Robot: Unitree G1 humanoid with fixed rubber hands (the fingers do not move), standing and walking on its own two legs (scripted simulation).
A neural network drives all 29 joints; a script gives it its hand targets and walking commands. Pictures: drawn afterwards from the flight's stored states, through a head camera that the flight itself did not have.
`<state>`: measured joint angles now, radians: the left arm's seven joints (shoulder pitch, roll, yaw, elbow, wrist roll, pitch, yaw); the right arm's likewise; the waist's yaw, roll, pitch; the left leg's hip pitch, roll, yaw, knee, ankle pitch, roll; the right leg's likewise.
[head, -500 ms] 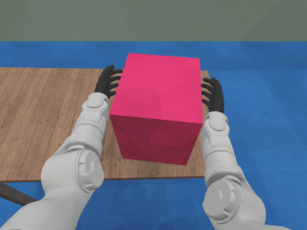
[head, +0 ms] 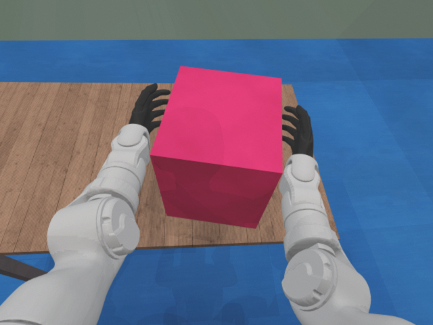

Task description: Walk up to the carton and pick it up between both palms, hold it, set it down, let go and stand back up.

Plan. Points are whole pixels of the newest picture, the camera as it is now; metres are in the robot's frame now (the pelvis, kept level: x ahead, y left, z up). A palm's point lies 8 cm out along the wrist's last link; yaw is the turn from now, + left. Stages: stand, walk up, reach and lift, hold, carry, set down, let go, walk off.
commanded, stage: set down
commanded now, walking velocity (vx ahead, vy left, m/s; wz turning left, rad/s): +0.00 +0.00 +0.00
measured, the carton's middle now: (220, 151) +0.47 -0.02 -0.01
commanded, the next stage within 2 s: none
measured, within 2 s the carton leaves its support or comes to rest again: neither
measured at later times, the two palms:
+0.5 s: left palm (141, 125) +0.48 +0.14 +0.07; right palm (298, 152) +0.41 -0.16 +0.07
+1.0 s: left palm (140, 126) +0.48 +0.14 +0.07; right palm (298, 153) +0.41 -0.15 +0.07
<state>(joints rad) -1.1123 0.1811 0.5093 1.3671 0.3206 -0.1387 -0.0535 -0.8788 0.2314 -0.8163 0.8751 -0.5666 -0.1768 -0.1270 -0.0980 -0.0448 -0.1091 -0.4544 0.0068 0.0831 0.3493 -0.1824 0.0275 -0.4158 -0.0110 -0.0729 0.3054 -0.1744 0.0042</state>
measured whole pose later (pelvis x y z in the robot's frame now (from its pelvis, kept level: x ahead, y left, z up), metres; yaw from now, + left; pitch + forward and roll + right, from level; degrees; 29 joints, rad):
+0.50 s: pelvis -0.01 +0.00 +0.00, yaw +0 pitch +17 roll -1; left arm -1.13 0.17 0.58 1.34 0.39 -0.16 -0.07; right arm -0.90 0.25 -0.86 0.84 -0.61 -0.18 -0.11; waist -0.10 -0.05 -0.10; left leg -0.48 0.01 0.08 0.34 -0.17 0.03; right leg -0.44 -0.01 -0.09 0.30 -0.16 0.00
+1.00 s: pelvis -0.01 +0.00 +0.00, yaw -1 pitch +17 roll -1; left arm -1.11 0.13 0.67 1.24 0.48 -0.12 -0.11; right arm -0.89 0.27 -0.88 0.80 -0.62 -0.16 -0.09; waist -0.09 -0.07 -0.07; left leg -0.46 0.01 0.10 0.34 -0.17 0.04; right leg -0.43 -0.02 -0.08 0.30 -0.16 0.01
